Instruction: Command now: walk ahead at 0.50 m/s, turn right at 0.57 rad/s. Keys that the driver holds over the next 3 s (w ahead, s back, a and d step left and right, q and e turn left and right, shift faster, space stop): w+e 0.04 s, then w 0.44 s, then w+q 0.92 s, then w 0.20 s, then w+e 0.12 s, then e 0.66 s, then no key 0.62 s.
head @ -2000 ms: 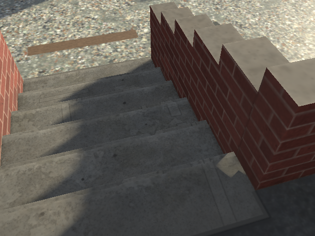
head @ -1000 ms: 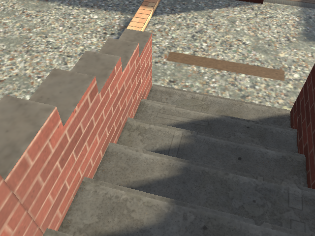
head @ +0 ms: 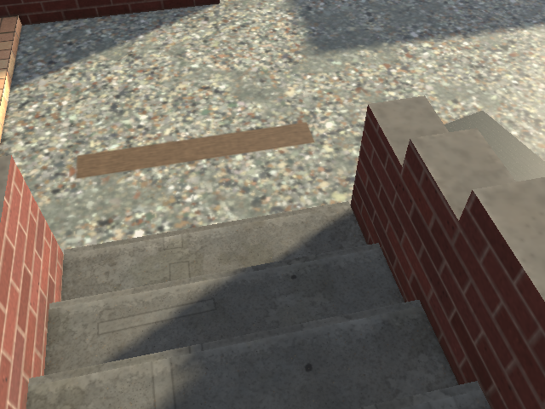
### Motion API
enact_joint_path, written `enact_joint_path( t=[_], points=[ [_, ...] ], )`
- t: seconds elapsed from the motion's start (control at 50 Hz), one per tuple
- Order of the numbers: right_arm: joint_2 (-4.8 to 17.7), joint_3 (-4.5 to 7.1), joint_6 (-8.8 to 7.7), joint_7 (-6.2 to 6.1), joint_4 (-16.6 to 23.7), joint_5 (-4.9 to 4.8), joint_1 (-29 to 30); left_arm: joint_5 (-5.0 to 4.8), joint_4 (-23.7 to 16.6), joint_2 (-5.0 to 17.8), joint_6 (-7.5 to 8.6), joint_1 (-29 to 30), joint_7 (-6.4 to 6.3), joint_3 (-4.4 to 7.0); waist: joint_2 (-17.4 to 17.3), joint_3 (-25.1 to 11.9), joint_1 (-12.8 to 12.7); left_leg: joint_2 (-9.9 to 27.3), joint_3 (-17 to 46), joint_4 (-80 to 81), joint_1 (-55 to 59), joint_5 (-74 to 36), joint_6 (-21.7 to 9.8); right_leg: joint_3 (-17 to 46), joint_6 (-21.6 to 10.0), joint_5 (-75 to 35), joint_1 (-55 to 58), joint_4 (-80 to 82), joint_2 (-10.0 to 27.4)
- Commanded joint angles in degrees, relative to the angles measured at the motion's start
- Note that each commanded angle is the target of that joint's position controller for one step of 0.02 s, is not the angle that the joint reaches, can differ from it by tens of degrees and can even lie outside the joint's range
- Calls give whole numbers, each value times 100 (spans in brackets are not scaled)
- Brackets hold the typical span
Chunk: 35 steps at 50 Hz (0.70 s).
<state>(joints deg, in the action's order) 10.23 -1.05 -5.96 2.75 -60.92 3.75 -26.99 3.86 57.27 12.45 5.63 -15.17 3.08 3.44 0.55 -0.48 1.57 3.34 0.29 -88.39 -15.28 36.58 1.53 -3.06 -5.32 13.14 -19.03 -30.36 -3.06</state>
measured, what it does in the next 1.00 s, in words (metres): goes down: left foot 0.12 m lower, then right foot 0.12 m lower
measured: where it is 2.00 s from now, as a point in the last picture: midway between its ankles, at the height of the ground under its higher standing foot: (214, 278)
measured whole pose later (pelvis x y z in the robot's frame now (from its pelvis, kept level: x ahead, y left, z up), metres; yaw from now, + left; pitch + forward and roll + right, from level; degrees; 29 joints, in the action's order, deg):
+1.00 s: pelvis +0.59 -0.02 -0.25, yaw +7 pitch +2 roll -1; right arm 9.0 -0.1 -4.8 3.6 -58.4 2.9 -31.4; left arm 5.2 48.6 12.0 4.8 -7.6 4.0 0.1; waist -0.5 -1.3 6.4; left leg -1.3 6.3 -99.0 -30.1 33.0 -1.1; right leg -6.1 -3.2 13.5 -19.8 -30.5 0.9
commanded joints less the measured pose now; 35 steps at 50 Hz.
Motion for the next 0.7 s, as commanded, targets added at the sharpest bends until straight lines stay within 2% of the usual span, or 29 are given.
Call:
enact_joint_path(
  t=[0.02, 0.04, 0.06, 0.08, 0.12, 0.14, 0.16, 0.2, 0.22, 0.26, 0.3, 0.32, 0.34, 0.36, 0.38, 0.4, 0.42, 0.44, 0.46, 0.48, 0.5, 0.52, 0.54, 0.58, 0.6, 0.62, 0.64, 0.68, 0.7],
  points=[
    [424, 107, -168, -163, 1043, 65, 1064, 86, -42, 271, 15, -847, -36, -22, -204, 266, -185, 466, 367, 1165, -2377, -1033, -404, 1802, -1552, -3121, 1000, 869, 1675],
    [226, 75, -113, -209, 1099, 111, 895, 73, -180, 172, 114, -575, -37, -79, -75, 394, 66, 516, 506, 1675, -1960, -1315, -454, 1959, -1564, -2660, 107, 1048, 1653],
    [102, 35, -28, -207, 1006, 93, 704, -54, -273, 150, 186, -517, -33, -102, -67, 545, 25, 526, 422, 2634, -1600, -1794, -395, 1654, -1655, -2466, -697, 1470, 1583],
    [13, -23, 79, -159, 1129, 113, 762, -75, -203, 385, 232, -613, -2, -79, 262, 503, 113, 443, 215, 2756, -1378, -2183, -346, 1639, -1666, -2433, -1037, 1442, 1431],
    [47, -87, 151, 13, 1127, 228, 601, 39, -217, 342, 324, -788, -26, -113, 46, 302, 76, 433, 200, 3448, -1390, -4225, -450, 1174, -1312, -2287, -1295, 709, 935],
    [102, -95, 147, 35, 1260, 240, 1068, 151, -152, -16, 355, -973, -118, -221, -126, 284, -155, 570, 508, 4138, -1629, -5417, -455, 1204, -1084, -1658, -1149, 335, 821],
    [141, -107, 126, 31, 1280, 148, 1167, 131, -248, 15, 350, -863, -129, -244, -145, 155, -193, 438, 409, 5117, -816, -6530, -478, 769, -803, -777, -1687, 29, 376],
    [352, -56, 238, 38, 1604, 82, 1662, 218, -275, 356, 252, -927, -45, -254, 188, 297, -148, 137, -34, 4882, 133, -6375, -369, 1098, -784, 114, -2526, 62, 377],
    [459, -45, 284, 30, 1682, 146, 1799, 183, -279, 363, 232, -1031, -3, -264, 147, 430, -163, 185, 19, 4925, 23, -5966, -306, 1335, -815, 206, -2308, -211, 547],
    [761, -8, 263, -7, 1758, 124, 2299, 73, -152, 470, 200, -1680, -33, -253, -104, 673, -525, 272, 84, 5820, -921, -5537, -198, 1872, -839, 372, -750, -937, 883],
    [775, 9, 192, -67, 1605, 109, 2486, -87, -79, 675, 76, -1967, -101, -209, 8, 714, -757, 265, 40, 6901, -1127, -5328, -282, 2136, -702, 24, 504, -1496, 954],
    [858, 97, 99, -93, 1251, 104, 1501, 6, -165, 748, 8, -1749, -49, -208, -44, 479, -294, 21, -375, 6510, 182, -5485, -387, 1939, -580, -625, 37, -2234, 837],
    [1325, 359, -9, -137, 673, 8, -134, 108, -232, 751, -11, -1578, 123, -206, -444, 47, 436, -38, -535, 6335, 1955, -5472, -642, 1448, -229, -1604, -591, -3568, 451],
    [1716, 500, -24, -27, 519, 10, -1464, 145, -63, 11, 7, -2441, 348, -328, -1661, -1619, 668, 1208, 654, 4966, 4848, -8717, -2073, 1001, 302, 864, -2145, -6338, -337],
    [1651, 449, 58, 164, 490, 124, -1685, 37, -104, -96, 12, -2805, 452, -353, -1553, -2427, 649, 2068, 2437, 5079, 5788, -9146, -2942, 925, 448, 3467, -3462, -8148, -622],
    [1571, 504, 118, 219, 453, 276, -1568, -173, -479, 263, 12, -1886, 380, -228, -733, -1362, 846, 2186, 2722, 5542, 5047, -7833, -2777, 1022, 436, 3129, -4684, -8598, -487],
    [1559, 536, 105, 198, 517, 104, -642, -232, -947, 398, 23, -1179, 189, -247, -652, -475, 553, 2395, 3198, 6244, 3883, -4057, -2587, 1042, 335, 2201, -5705, -8206, 100],
    [763, 280, 80, 156, 766, 52, 172, -66, -882, 623, 18, -901, -17, -186, 319, -104, 285, 2078, 2869, 6733, 2087, -2999, -2355, 1290, 270, 968, -4819, -7002, 634],
    [326, 103, 60, 138, 833, 109, 611, 36, -831, 328, -61, -835, -99, -286, 122, 194, -120, 1875, 2502, 7073, 603, -2959, -2411, 1353, 157, 400, -3923, -6388, 938],
    [-98, -33, -46, -25, 901, 176, 967, 235, -820, 11, -104, -753, -111, -395, 93, 436, -375, 1365, 1928, 7434, -377, -2944, -2122, 1472, 50, -652, -3176, -4666, 1365],
    [885, 293, -93, -141, 686, -553, 603, -275, -894, 502, -395, -200, -257, -53, -247, 440, -437, 1151, 1565, 7438, -702, -3937, -1735, 660, 355, -491, -2190, -3947, 820],
    [1018, 296, -126, -168, 643, -659, 481, -291, -1044, 326, -529, 67, -302, -124, -247, 514, -425, 748, 1005, 7529, -1185, -4518, -1582, 450, 449, -817, -1553, -2897, 804],
    [410, 102, -278, -50, 601, -65, 393, 310, -910, -332, -316, -173, -42, -472, -494, 158, -139, 662, 807, 7555, -967, -3687, -1879, 629, 375, -1530, -1570, -2505, 1114],
    [617, 180, -272, 81, 376, 179, -133, 322, -840, -205, -257, -236, 112, -461, -423, 206, -59, 583, 949, 7007, -1006, -3667, -1962, 398, 392, -1938, -1313, -2327, 854],
    [756, 210, -245, 152, 426, 179, -108, 325, -860, -99, -211, -196, 159, -439, -284, 187, -105, 549, 946, 6793, -1146, -3869, -1994, 303, 385, -2093, -1135, -2355, 726],
    [508, 136, -269, 115, 276, 183, -294, 235, -1043, -37, -189, 315, 120, -470, -143, 170, 14, 662, 1312, 6400, -271, -3658, -2024, 923, 491, -2821, -1947, -1773, 993],
    [461, 127, -270, -27, 234, 21, -721, 215, -1188, 178, -189, 828, 54, -421, -203, 91, 325, 668, 1582, 6136, 933, -3413, -2070, 879, 587, -2948, -2988, -1216, 907],
    [260, 68, -200, -174, -144, 43, -1709, 222, -1457, 117, -200, 1743, -24, -455, -222, 283, 748, 920, 2329, 5675, 2136, -3132, -2096, 1008, 703, -2516, -4269, -652, 975],
    [35, 6, -158, -210, -104, 8, -1726, 243, -1430, 39, -195, 1952, -22, -517, -59, 408, 836, 685, 2124, 5396, 1876, -2636, -1921, 1046, 722, -3183, -4009, 147, 1062]
  ],
)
